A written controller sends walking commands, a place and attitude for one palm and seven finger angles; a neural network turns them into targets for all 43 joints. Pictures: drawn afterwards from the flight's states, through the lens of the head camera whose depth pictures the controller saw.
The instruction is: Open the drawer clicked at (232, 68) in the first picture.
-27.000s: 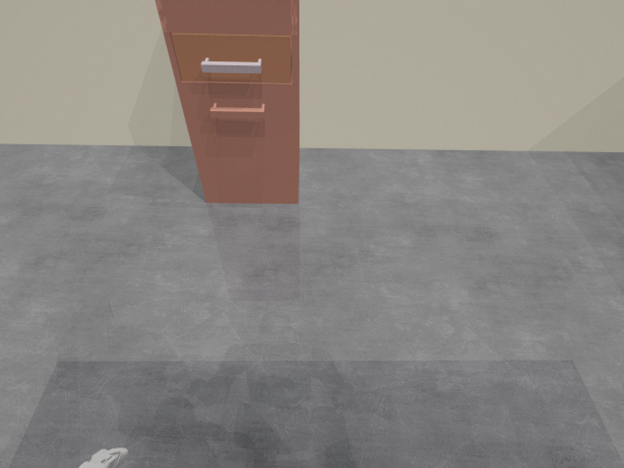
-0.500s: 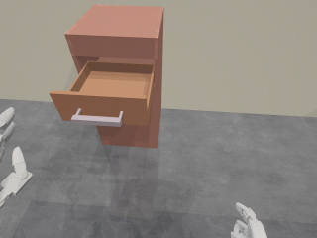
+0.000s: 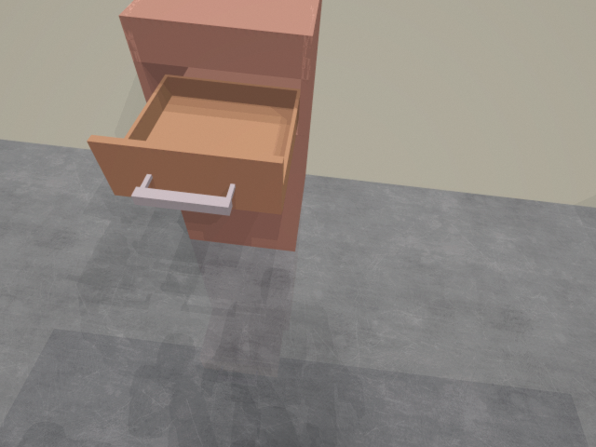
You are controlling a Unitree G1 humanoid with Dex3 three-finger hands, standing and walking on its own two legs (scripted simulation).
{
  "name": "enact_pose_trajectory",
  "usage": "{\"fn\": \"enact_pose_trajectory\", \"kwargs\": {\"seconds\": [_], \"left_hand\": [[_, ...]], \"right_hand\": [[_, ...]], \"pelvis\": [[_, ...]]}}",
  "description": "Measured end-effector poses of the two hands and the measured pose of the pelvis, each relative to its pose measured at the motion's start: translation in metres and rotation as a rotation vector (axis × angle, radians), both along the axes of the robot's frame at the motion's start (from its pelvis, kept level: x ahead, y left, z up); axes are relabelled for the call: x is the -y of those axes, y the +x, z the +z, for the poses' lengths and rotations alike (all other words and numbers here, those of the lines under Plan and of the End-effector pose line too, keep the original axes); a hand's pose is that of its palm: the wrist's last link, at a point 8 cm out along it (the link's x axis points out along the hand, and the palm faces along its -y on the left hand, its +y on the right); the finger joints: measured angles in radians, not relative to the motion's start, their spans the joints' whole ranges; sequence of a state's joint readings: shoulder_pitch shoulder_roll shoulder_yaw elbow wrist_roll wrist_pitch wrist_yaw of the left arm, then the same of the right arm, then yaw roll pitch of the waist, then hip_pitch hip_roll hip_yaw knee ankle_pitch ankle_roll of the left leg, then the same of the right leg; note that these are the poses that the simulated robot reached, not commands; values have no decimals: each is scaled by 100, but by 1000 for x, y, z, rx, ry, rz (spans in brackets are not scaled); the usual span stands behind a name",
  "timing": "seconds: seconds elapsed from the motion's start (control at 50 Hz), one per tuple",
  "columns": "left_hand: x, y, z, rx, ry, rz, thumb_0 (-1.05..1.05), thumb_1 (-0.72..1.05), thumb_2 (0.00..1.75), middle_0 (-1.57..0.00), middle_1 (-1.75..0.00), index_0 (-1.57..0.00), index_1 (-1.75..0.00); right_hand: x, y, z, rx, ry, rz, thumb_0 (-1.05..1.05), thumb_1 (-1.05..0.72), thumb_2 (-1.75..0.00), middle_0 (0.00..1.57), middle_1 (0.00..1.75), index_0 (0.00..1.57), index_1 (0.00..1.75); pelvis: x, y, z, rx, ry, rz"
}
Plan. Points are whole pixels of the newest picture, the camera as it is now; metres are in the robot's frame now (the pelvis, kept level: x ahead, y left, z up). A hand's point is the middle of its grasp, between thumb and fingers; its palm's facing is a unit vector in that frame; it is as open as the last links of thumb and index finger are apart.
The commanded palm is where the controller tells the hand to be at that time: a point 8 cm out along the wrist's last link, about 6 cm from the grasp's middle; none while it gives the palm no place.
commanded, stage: let the arm hang, fingers relaxed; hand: left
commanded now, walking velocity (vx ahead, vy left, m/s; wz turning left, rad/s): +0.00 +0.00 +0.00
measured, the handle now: (186, 192) +0.58 +0.26 -0.09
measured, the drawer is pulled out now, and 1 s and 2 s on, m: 0.30 0.30 0.30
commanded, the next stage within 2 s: look to check the result in 0.72 s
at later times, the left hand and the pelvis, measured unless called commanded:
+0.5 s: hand out of the picture +0.00 +0.17 -0.16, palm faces +0.00 -0.98 -0.20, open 7.4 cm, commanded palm none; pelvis -0.02 +0.00 +0.01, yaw -2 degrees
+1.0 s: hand out of the picture -0.02 +0.16 -0.17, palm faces +0.01 -0.98 -0.22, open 7.4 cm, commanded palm none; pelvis -0.02 -0.01 +0.01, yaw -2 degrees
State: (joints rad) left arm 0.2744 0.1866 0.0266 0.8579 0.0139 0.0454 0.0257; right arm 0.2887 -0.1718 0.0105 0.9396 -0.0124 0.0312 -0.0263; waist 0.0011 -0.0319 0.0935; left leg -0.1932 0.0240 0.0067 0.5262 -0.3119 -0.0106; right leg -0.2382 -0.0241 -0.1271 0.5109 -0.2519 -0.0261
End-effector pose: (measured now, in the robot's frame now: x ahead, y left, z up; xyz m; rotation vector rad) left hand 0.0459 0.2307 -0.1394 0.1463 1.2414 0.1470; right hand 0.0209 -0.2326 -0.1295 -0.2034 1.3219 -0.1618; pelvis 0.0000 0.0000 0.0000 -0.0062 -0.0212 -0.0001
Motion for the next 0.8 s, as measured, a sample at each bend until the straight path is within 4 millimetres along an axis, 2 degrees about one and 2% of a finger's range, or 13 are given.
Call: {"fn": "enact_pose_trajectory", "kwargs": {"seconds": [0.12,0.22,0.36,0.52,0.8], "left_hand": [[-15,-40,7,-135,48,8,-1,95,90,-20,-30,-20,-30],[-18,-55,13,-175,70,12,0,92,90,-20,-30,-20,-30],[-6,-57,12,-162,53,8,1,91,90,-19,-30,-20,-30],[15,-55,5,-144,7,0,1,91,90,-20,-30,-20,-30],[20,-69,4,-177,7,16,1,91,90,-20,-30,-20,-30]], "right_hand": [[-8,-33,-7,-81,33,-45,1,-91,-90,20,30,20,30],[-18,-45,-13,-93,73,-66,1,-91,-90,20,30,20,30],[-29,-52,-17,-89,111,-74,0,-91,-90,20,30,20,30],[-28,-65,-16,-101,107,-93,0,-91,-90,20,30,20,30],[-22,-89,-14,-153,95,-118,0,-91,-90,20,30,20,30]], "pelvis": [[-2,-2,5,5,-3,-9],[-2,-5,7,15,2,-19],[0,-12,8,25,6,-26],[4,-17,8,27,8,-30],[10,-20,8,27,8,-30]]}}
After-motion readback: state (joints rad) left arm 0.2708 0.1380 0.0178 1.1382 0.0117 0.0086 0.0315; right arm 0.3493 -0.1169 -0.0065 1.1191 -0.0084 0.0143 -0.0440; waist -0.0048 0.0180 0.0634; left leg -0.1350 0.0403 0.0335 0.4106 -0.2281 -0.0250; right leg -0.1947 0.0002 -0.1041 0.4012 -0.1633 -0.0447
